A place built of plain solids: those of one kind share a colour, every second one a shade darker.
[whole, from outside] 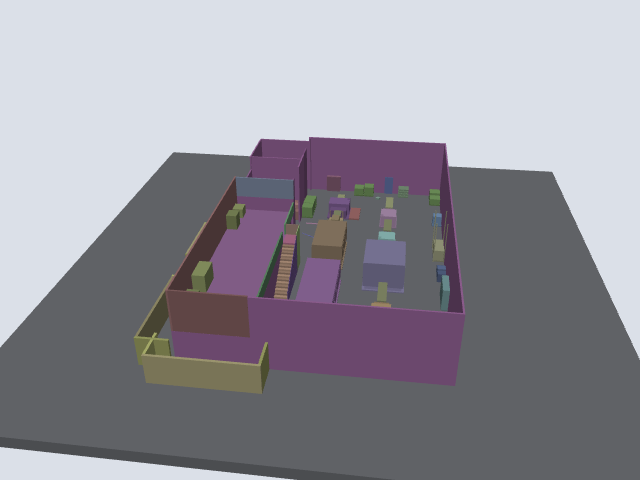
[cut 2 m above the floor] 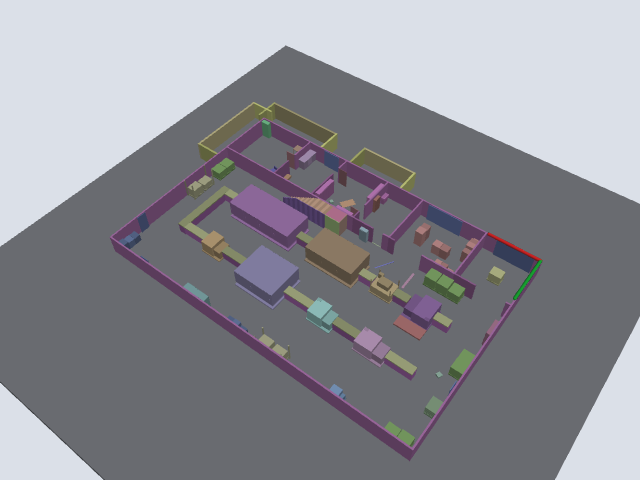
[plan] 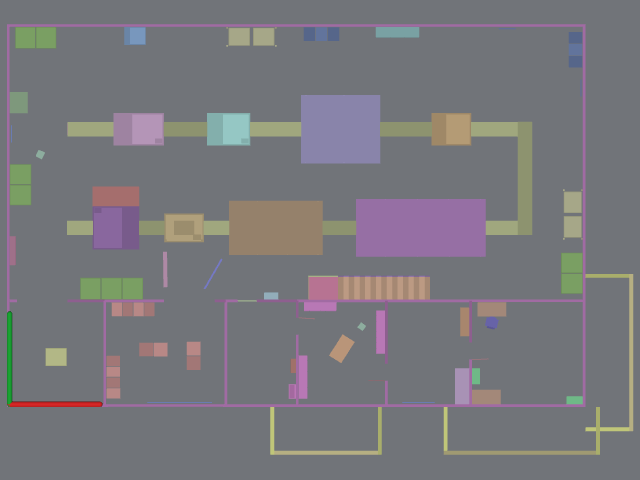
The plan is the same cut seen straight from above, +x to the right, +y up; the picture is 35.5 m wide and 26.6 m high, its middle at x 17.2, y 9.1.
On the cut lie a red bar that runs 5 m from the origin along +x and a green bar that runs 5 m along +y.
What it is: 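A trial; a factory floor where things are made along one folded line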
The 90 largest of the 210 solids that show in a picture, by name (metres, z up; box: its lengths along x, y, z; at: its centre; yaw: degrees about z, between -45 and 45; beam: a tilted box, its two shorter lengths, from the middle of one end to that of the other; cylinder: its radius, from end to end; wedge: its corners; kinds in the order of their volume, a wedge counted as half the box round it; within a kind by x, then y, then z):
{
 "wall_1": {"box": [0.15, 6.03, 6.05], "at": [-0.07, 2.87, 2.98]},
 "wall_2": {"box": [0.15, 15.48, 6.55], "at": [-0.07, 13.32, 3.23]},
 "wall_3": {"box": [5.57, 0.15, 6.05], "at": [2.63, -0.07, 2.98]},
 "wall_4": {"box": [2.06, 0.15, 6.55], "at": [4.24, 5.73, 3.23]},
 "wall_5": {"box": [0.15, 5.73, 6.05], "at": [5.27, 2.87, 2.98]},
 "wall_6": {"box": [3.29, 0.15, 6.55], "at": [6.92, 5.73, 3.23]},
 "wall_7": {"box": [7.01, 0.15, 4.55], "at": [8.62, -0.07, 2.23]},
 "wall_8": {"box": [0.15, 5.73, 4.55], "at": [11.98, 2.87, 2.23]},
 "wall_9": {"box": [4.26, 0.15, 2.95], "at": [13.96, -0.07, 1.43]},
 "wall_10": {"box": [2.25, 0.15, 3.11], "at": [14.82, 5.73, 1.5]},
 "wall_11": {"box": [32.06, 0.15, 6.55], "at": [15.88, 20.98, 3.23]},
 "wall_12": {"box": [0.15, 3.85, 2.95], "at": [15.94, 1.92, 1.43]},
 "wall_13": {"box": [5.24, 0.15, 2.95], "at": [18.41, -0.07, 1.43]},
 "wall_14": {"box": [4.94, 0.15, 3.11], "at": [18.41, 5.73, 1.5]},
 "wall_15": {"box": [0.15, 3.48, 2.95], "at": [20.88, 3.99, 1.43]},
 "wall_16": {"box": [4.97, 0.15, 2.95], "at": [23.21, -0.07, 1.43]},
 "wall_17": {"box": [4.67, 0.15, 3.11], "at": [23.21, 5.73, 1.5]},
 "wall_18": {"box": [0.15, 2.48, 2.95], "at": [25.55, 1.24, 1.43]},
 "wall_19": {"box": [0.15, 2.31, 2.95], "at": [25.55, 4.58, 1.43]},
 "wall_20": {"box": [6.51, 0.15, 2.95], "at": [28.66, -0.07, 1.43]},
 "wall_21": {"box": [6.21, 0.15, 3.11], "at": [28.66, 5.73, 1.5]},
 "wall_22": {"box": [0.15, 6.03, 2.95], "at": [31.84, 2.87, 1.43]},
 "wall_23": {"box": [0.15, 15.48, 6.55], "at": [31.84, 13.32, 3.23]},
 "oven_1": {"box": [7.2, 3.2, 0.15], "at": [22.79, 9.77, 0.03]},
 "oven_2": {"box": [6.84, 2.74, 0.35], "at": [22.79, 9.77, 0.28]},
 "oven_3": {"box": [7.04, 3.04, 1.85], "at": [22.79, 9.77, 1.38]},
 "cooler_1": {"box": [4.4, 3.8, 0.15], "at": [18.34, 15.24, 0.03]},
 "cooler_2": {"box": [4.04, 3.34, 0.35], "at": [18.34, 15.24, 0.28]},
 "cooler_3": {"box": [4.24, 3.64, 2.45], "at": [18.34, 15.24, 1.68]},
 "prover_1": {"box": [5.2, 3.0, 0.15], "at": [14.76, 9.77, 0.03]},
 "prover_2": {"box": [5.04, 2.84, 2.05], "at": [14.76, 9.77, 1.48]},
 "mezz_deck_1": {"box": [19.78, 5.79, 0.15], "at": [21.87, 2.89, 2.98]},
 "conveyor_body_1": {"box": [1.43, 0.68, 0.97], "at": [3.9, 9.77, 0.43]},
 "conveyor_body_2": {"box": [2.56, 0.68, 0.97], "at": [4.48, 15.24, 0.43]},
 "conveyor_body_3": {"box": [2.42, 0.68, 0.97], "at": [9.75, 15.24, 0.43]},
 "conveyor_body_4": {"box": [1.43, 0.68, 0.97], "at": [11.46, 9.77, 0.43]},
 "conveyor_body_5": {"box": [2.84, 0.68, 0.97], "at": [14.74, 15.24, 0.43]},
 "conveyor_body_6": {"box": [1.87, 0.68, 0.97], "at": [18.27, 9.77, 0.43]},
 "conveyor_body_7": {"box": [2.88, 0.68, 0.97], "at": [21.96, 15.24, 0.43]},
 "conveyor_body_8": {"box": [3.02, 0.68, 0.97], "at": [27.07, 15.24, 0.43]},
 "conveyor_body_9": {"box": [0.68, 6.28, 0.97], "at": [28.56, 12.51, 0.43]},
 "mezz_outer_1": {"box": [4.26, 0.15, 3.66], "at": [13.96, -0.07, 4.73]},
 "mezz_outer_2": {"box": [5.24, 0.15, 3.66], "at": [18.41, -0.07, 4.73]},
 "mezz_outer_3": {"box": [4.97, 0.15, 3.66], "at": [23.21, -0.07, 4.73]},
 "mezz_outer_4": {"box": [6.51, 0.15, 3.66], "at": [28.66, -0.07, 4.73]},
 "mezz_outer_5": {"box": [0.15, 6.03, 3.66], "at": [31.84, 2.87, 4.73]},
 "yard_wall_1": {"box": [6.19, 0.22, 2.65], "at": [17.54, -2.69, 1.27]},
 "yard_wall_2": {"box": [8.67, 0.22, 2.65], "at": [28.39, -2.69, 1.27]},
 "yard_wall_3": {"box": [0.22, 8.72, 2.65], "at": [34.45, 2.86, 1.27]},
 "yard_cheek_1": {"box": [0.22, 2.65, 2.65], "at": [14.55, -1.48, 1.27]},
 "yard_cheek_2": {"box": [0.22, 2.65, 2.65], "at": [20.52, -1.48, 1.27]},
 "yard_cheek_3": {"box": [0.22, 2.65, 2.65], "at": [24.16, -1.48, 1.27]},
 "yard_cheek_4": {"box": [0.22, 2.65, 2.65], "at": [32.61, -1.48, 1.27]},
 "yard_cheek_5": {"box": [2.65, 0.22, 2.65], "at": [33.23, -1.39, 1.27]},
 "yard_cheek_6": {"box": [2.65, 0.22, 2.65], "at": [33.23, 7.11, 1.27]},
 "pallet_row_1": {"box": [1.14, 1.07, 0.79], "at": [0.6, 11.58, 0.55]},
 "pallet_row_2": {"box": [1.14, 1.07, 0.99], "at": [0.6, 12.73, 0.64]},
 "pallet_row_3": {"box": [1.07, 1.14, 0.86], "at": [0.88, 20.31, 0.58]},
 "pallet_row_4": {"box": [1.09, 1.14, 0.9], "at": [4.48, 6.41, 0.6]},
 "pallet_row_5": {"box": [1.09, 1.14, 1.11], "at": [5.65, 6.41, 0.7]},
 "pallet_row_6": {"box": [1.09, 1.14, 1.11], "at": [6.82, 6.41, 0.71]},
 "pallet_row_7": {"box": [1.14, 1.07, 0.79], "at": [31.16, 7.83, 0.54]},
 "mezz_kept_1": {"box": [1.2, 1.0, 1.01], "at": [13.38, 0.51, 3.51]},
 "mezz_kept_2": {"box": [1.2, 1.0, 1.5], "at": [15.74, 0.51, 3.76]},
 "mezz_kept_3": {"box": [2.2, 1.1, 1.65], "at": [25.86, 0.56, 3.83]},
 "mixer_1": {"box": [1.56, 2.24, 1.25], "at": [5.45, 9.77, 0.72]},
 "mixer_2": {"box": [2.6, 2.4, 0.15], "at": [5.89, 9.77, 0.03]},
 "mixer_3": {"box": [0.88, 1.79, 0.85], "at": [6.67, 9.77, 0.53]},
 "mezz_landing_1": {"box": [1.6, 1.28, 3.11], "at": [17.4, 6.42, 1.5]},
 "lockers_1": {"box": [0.48, 2.4, 1.7], "at": [16.25, 1.5, 0.95]},
 "lockers_2": {"box": [1.8, 0.48, 1.7], "at": [17.21, 5.42, 0.95]},
 "lockers_3": {"box": [0.48, 2.4, 1.7], "at": [20.57, 4.0, 0.95]},
 "bagger_1": {"box": [0.95, 1.31, 0.85], "at": [6.32, 15.24, 0.53]},
 "bagger_2": {"box": [1.69, 1.64, 1.25], "at": [7.64, 15.24, 0.72]},
 "mezz_step_1": {"box": [0.3, 1.26, 2.94], "at": [18.35, 6.43, 1.42]},
 "mezz_step_2": {"box": [0.3, 1.26, 2.77], "at": [18.65, 6.43, 1.33]},
 "mezz_step_3": {"box": [0.3, 1.26, 2.6], "at": [18.95, 6.43, 1.25]},
 "pallet_rack_1": {"box": [1.12, 0.94, 0.91], "at": [12.72, 20.36, 0.6]},
 "pallet_rack_2": {"box": [1.12, 0.94, 1.05], "at": [14.08, 20.36, 0.67]},
 "pallet_rack_3": {"box": [0.94, 1.12, 0.9], "at": [31.21, 11.19, 0.6]},
 "slicer_1": {"box": [1.43, 1.64, 1.25], "at": [12.54, 15.24, 0.72]},
 "switch_panel_1": {"box": [2.4, 0.58, 2.0], "at": [21.5, 20.62, 1.1]},
 "depanner_1": {"box": [1.31, 1.64, 1.25], "at": [24.85, 15.24, 0.72]},
 "divider_1": {"box": [2.04, 1.44, 0.85], "at": [9.67, 9.77, 0.53]},
 "mezz_parapet_1": {"box": [13.66, 0.15, 1.15], "at": [24.93, 5.73, 3.58]},
 "mezz_end_1": {"box": [0.15, 5.8, 2.06], "at": [11.98, 2.9, 5.53]},
 "reception_desk_1": {"box": [0.7, 1.94, 1.11], "at": [25.11, 1.0, 0.51]},
 "basket_stacks_1": {"box": [0.76, 0.77, 1.8], "at": [10.2, 3.08, 0.85]},
 "tool_board_1": {"box": [0.33, 1.6, 1.8], "at": [0.16, 8.51, 1.0]},
 "pallet_stack_1": {"box": [1.12, 0.94, 0.89], "at": [2.58, 2.61, 0.59]}
}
